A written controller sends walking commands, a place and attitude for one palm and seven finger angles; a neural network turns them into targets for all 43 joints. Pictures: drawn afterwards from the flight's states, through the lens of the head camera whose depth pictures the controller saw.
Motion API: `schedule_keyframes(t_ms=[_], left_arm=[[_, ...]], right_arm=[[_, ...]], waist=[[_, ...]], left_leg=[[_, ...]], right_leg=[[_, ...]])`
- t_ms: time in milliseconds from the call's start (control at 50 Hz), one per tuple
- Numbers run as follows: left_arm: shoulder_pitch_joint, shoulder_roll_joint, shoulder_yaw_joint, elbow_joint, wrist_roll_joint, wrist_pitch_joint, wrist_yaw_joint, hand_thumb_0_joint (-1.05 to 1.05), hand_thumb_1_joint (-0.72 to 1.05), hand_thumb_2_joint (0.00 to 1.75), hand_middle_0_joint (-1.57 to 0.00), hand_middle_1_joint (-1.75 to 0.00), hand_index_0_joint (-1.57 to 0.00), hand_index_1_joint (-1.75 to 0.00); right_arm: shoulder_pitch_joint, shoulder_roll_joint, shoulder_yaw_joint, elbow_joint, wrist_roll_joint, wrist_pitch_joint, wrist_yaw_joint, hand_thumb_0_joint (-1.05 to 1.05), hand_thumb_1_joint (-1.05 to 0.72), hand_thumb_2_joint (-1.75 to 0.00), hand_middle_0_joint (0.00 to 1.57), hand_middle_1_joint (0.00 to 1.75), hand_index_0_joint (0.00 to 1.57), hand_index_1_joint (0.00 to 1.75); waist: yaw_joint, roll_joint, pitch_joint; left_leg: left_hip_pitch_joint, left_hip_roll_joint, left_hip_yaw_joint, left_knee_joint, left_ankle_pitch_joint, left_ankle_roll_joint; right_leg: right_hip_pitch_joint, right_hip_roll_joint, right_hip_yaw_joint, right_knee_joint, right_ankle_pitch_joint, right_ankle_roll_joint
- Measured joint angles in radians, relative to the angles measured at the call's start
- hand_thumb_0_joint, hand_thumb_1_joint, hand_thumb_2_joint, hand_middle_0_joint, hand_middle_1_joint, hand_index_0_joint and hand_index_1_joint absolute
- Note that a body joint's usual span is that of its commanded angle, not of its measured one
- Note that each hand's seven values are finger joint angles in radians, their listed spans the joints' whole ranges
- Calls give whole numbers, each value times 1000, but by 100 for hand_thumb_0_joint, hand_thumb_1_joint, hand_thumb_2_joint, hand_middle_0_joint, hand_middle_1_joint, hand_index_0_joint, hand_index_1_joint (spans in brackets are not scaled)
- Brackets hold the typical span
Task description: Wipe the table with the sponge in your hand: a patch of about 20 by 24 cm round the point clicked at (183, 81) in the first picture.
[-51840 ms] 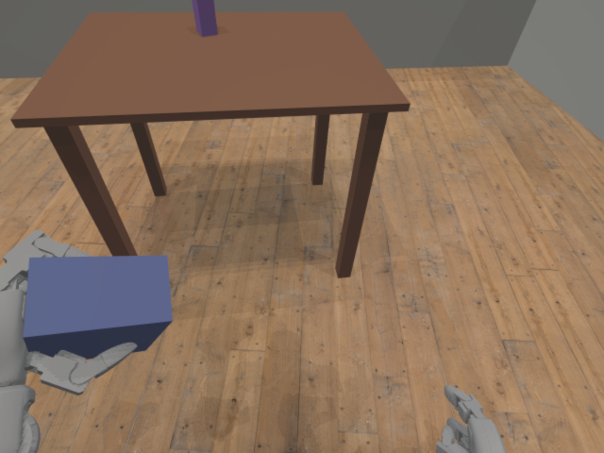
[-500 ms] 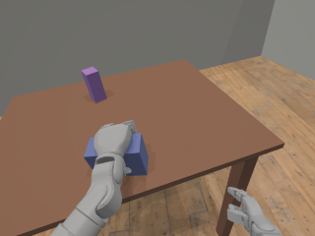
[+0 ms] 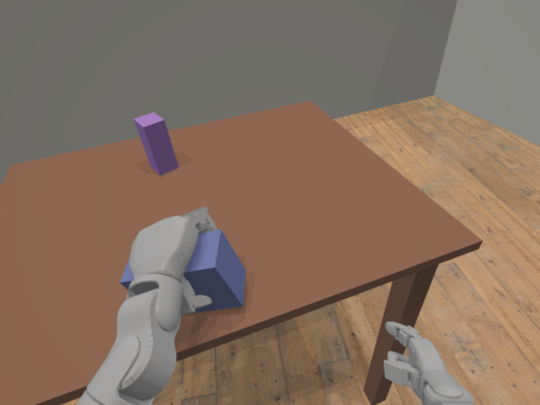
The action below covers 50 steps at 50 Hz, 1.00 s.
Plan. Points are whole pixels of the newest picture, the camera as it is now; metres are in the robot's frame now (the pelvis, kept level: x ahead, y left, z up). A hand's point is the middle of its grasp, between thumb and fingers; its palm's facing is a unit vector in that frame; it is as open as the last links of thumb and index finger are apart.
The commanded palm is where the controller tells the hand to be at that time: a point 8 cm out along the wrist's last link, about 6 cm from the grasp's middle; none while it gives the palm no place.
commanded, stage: slide back across to the middle lane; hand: left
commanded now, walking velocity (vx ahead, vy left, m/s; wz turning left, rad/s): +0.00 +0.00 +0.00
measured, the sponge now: (193, 281) +0.27 +0.16 +0.08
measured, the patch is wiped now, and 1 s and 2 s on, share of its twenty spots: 1.00 1.00 1.00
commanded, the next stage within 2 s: wipe forward along the middle lane in 0.18 s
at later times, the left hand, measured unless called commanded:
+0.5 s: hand (161, 270) +0.26 +0.20 +0.12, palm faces +0.12 -0.23 -0.97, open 10.4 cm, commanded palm +0.23 +0.20 +0.17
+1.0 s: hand (156, 255) +0.29 +0.22 +0.11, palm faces +0.07 -0.13 -0.99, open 10.4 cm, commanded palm +0.27 +0.23 +0.15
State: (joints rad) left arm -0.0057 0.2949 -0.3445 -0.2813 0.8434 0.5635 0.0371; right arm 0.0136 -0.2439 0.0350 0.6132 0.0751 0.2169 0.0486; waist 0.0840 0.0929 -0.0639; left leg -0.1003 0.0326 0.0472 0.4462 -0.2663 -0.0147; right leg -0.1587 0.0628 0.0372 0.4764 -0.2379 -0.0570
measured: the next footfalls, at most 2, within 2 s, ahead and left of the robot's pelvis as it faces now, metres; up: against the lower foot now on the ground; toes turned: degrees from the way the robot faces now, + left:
none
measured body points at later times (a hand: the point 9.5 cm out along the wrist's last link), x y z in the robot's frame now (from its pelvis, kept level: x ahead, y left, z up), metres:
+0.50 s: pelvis -0.01 +0.00 +0.00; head -0.06 -0.04 +0.45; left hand +0.25 +0.21 +0.17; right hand +0.24 -0.18 -0.07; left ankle -0.01 +0.13 -0.74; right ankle +0.02 -0.08 -0.74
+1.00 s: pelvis -0.01 -0.01 +0.00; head -0.05 -0.06 +0.45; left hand +0.28 +0.22 +0.16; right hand +0.23 -0.22 -0.08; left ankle -0.01 +0.13 -0.74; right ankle +0.02 -0.09 -0.74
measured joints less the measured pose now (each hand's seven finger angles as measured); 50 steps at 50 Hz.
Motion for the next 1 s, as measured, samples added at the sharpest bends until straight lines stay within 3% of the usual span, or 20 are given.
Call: schedule_keyframes(t_ms=[280,560,800,1000], left_arm=[[17,54,54,1,-14,9,-28,-1,-54,104,-62,-134,-74,-125],[-116,47,27,195,55,7,-34,-1,-55,104,-64,-133,-75,-124],[-142,41,52,292,80,0,-28,-1,-55,105,-63,-134,-75,-125],[-248,47,84,429,92,-12,-41,0,-55,105,-64,-133,-75,-124]], right_arm=[[-3,-8,7,5,-1,-44,-33,2,-91,-90,20,30,20,30],[-6,-4,20,42,3,-87,-63,1,-91,-90,20,30,20,30],[9,-21,9,68,0,-96,-60,2,-91,-90,20,30,20,30],[2,-31,7,85,2,-108,-88,1,-91,-90,20,30,20,30]], waist=[[11,7,25],[8,6,29],[2,6,15],[-1,-4,19]], left_leg=[[0,-8,-6,-6,17,6],[-11,-17,-21,-26,40,5],[-7,-11,-25,-36,39,-1],[-27,-6,-35,-34,45,0]], right_leg=[[7,-8,-5,-14,18,7],[-3,-18,-19,-24,29,6],[-2,-11,-22,-27,25,-2],[-17,-6,-32,-29,31,-10]])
